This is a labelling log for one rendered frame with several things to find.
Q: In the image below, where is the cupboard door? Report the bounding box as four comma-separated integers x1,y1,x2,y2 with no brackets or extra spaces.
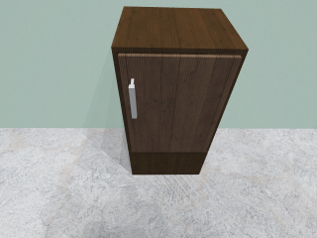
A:
118,53,242,153

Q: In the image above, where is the handle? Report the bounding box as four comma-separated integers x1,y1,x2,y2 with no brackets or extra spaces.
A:
129,78,138,119

